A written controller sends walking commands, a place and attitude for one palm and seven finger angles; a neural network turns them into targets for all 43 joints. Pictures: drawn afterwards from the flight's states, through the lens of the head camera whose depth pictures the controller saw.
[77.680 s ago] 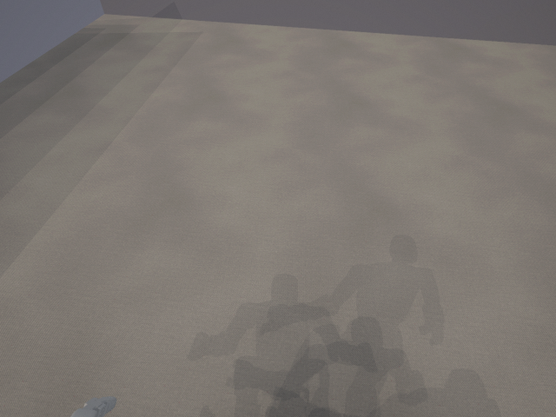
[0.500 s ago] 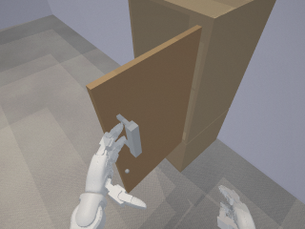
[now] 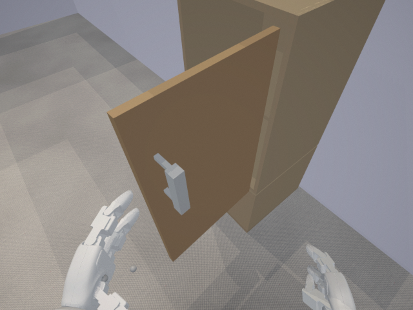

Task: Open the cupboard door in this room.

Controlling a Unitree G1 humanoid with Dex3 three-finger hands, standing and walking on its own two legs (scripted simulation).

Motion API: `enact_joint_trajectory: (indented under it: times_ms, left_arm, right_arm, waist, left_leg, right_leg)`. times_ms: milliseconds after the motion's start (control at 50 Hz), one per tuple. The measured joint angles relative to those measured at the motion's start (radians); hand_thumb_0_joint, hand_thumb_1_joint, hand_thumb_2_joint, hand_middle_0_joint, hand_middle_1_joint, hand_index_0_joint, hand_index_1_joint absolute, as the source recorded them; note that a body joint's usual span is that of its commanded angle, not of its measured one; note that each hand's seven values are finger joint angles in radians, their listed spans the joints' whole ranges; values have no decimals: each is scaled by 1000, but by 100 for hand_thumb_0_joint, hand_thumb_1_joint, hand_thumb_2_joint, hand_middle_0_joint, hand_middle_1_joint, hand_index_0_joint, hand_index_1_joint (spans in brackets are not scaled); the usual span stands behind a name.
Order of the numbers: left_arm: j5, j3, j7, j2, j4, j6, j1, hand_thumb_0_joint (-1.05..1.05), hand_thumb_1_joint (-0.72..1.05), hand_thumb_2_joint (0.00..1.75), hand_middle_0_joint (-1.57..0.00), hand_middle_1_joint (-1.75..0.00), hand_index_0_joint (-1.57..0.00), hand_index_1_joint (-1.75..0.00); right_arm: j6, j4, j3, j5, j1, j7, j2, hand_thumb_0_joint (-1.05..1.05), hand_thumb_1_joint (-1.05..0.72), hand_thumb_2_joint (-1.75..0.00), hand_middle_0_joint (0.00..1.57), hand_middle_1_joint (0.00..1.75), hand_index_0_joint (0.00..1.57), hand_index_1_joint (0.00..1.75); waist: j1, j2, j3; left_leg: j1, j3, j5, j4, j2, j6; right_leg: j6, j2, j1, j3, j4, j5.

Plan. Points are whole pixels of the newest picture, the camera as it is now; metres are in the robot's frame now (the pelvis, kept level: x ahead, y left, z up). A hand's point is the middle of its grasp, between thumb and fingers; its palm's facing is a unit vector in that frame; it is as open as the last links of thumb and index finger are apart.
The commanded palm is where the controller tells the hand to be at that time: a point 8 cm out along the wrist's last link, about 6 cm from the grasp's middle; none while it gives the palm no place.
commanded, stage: slide the hand sideways off the handle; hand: left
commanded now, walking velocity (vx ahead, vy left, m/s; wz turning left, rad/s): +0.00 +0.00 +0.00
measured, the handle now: (171, 184) +0.32 +0.09 +0.09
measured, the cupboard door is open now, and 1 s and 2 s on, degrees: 94 94 94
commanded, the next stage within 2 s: draw the hand back to the body in 0.06 s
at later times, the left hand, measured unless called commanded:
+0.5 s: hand (107, 257) +0.18 +0.16 +0.12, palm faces -0.03 -1.00 -0.08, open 16.3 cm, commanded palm +0.14 +0.22 +0.13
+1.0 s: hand (45, 236) +0.19 +0.23 +0.16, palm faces +0.29 -0.88 -0.38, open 13.4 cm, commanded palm +0.14 +0.28 +0.18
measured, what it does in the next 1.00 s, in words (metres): stands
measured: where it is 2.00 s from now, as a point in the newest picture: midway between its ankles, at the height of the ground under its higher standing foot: outside the picture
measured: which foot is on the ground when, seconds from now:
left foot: down 0.00-1.00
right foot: down 0.00-1.00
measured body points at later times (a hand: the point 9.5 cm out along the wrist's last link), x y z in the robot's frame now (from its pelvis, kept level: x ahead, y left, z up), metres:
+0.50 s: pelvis -0.01 +0.01 +0.01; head -0.01 -0.01 +0.46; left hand +0.17 +0.21 +0.13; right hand +0.17 -0.21 -0.06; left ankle -0.02 +0.12 -0.69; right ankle +0.01 -0.09 -0.69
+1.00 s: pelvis +0.01 +0.02 +0.04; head -0.01 +0.00 +0.49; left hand +0.17 +0.27 +0.18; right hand +0.19 -0.19 -0.03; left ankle -0.02 +0.12 -0.69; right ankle +0.01 -0.09 -0.69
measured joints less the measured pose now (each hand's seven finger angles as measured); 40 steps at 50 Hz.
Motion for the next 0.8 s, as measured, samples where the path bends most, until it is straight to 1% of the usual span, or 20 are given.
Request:
enact_joint_trajectory:
  times_ms: [100, 200, 240, 300, 380, 460, 560, 680, 700, 740, 800]
  left_arm:
    - [-15, 7, -19, 9, -5, -12, 2, -1, -50, 30, -15, -30, -15, -30]
    - [-14, -4, -10, 6, 5, -1, -36, -1, -50, 30, -15, -30, -15, -30]
    - [-9, -5, -1, 12, 0, 12, -51, -1, -50, 30, -15, -30, -15, -30]
    - [-6, 13, 13, 33, -17, 35, -61, -1, -50, 30, -16, -30, -15, -30]
    - [-23, 50, 23, 49, -41, 68, -67, -1, -50, 30, -16, -30, -15, -30]
    - [-46, 79, 9, 53, -48, 108, -75, -1, -50, 30, -15, -30, -15, -30]
    - [-58, 101, -14, 68, -59, 160, -72, -1, -50, 30, -15, -30, -15, -30]
    - [-77, 136, -32, 88, -99, 177, -55, -1, -47, 31, -16, -30, -15, -30]
    - [-44, 137, -6, 101, -109, 181, -56, -1, -45, 32, -16, -30, -15, -30]
    - [22, 140, 73, 129, -126, 193, -50, -1, -41, 34, -16, -30, -16, -30]
    - [82, 152, 163, 136, -132, 205, -35, -1, -34, 37, -16, -30, -16, -30]
  right_arm:
    - [-10, -5, -3, 4, -3, -8, -4, 2, -90, -90, 20, 30, 21, 30]
    - [-22, -9, 3, 8, -3, -13, -4, 2, -90, -90, 20, 30, 21, 30]
    - [-25, -9, 7, 9, 2, -16, 0, 2, -90, -90, 20, 30, 21, 30]
    - [-23, -4, 12, 13, 11, -20, 7, 2, -90, -90, 20, 30, 21, 30]
    - [-27, 6, 20, 22, 23, -26, 9, 2, -90, -90, 20, 30, 21, 30]
    - [-39, 19, 30, 27, 27, -33, 3, 2, -90, -90, 20, 30, 21, 30]
    - [-55, 29, 33, 30, 26, -40, -4, 2, -90, -90, 20, 30, 21, 30]
    - [-80, 43, 31, 32, 20, -42, -8, 2, -90, -90, 20, 30, 21, 30]
    - [-79, 47, 31, 27, 18, -48, -6, 2, -90, -90, 20, 30, 21, 30]
    - [-69, 59, 33, 15, 10, -60, 2, 2, -90, -90, 20, 30, 21, 30]
    - [-54, 69, 35, 5, 0, -68, 11, 2, -90, -90, 20, 30, 21, 30]
  waist:
    - [-1, 8, 3]
    - [-4, 10, 8]
    - [-4, 8, 8]
    - [-5, 7, 3]
    - [-8, 15, -4]
    - [-8, 23, -5]
    - [-3, 21, 2]
    - [11, 21, 6]
    - [18, 19, 10]
    - [24, 15, 17]
    - [24, 16, 34]
  left_leg:
    - [-23, -2, -5, 29, 0, 2]
    - [-43, -1, -6, 50, 1, 5]
    - [-43, 1, -5, 52, 1, 6]
    - [-27, 5, -3, 43, 3, 8]
    - [8, 6, 4, 19, 4, 10]
    - [43, 6, 14, -11, 4, 13]
    - [87, 7, 26, -48, 1, 17]
    - [136, 5, 37, -89, -3, 20]
    - [150, 7, 40, -99, -3, 20]
    - [185, 10, 51, -132, -3, 20]
    - [234, 10, 73, -184, -2, 21]
  right_leg:
    - [1, -1, -19, -2, 21, -1]
    - [2, 0, -37, -2, 36, 2]
    - [3, 0, -37, 1, 37, 4]
    - [4, 2, -24, 5, 29, 8]
    - [8, 4, 14, 6, 0, 17]
    - [12, 5, 52, 6, -35, 30]
    - [17, 4, 97, 8, -74, 42]
    - [21, 2, 149, 7, -116, 53]
    - [21, 2, 161, 9, -125, 56]
    - [21, 4, 194, 12, -155, 66]
    - [22, 7, 245, 13, -210, 89]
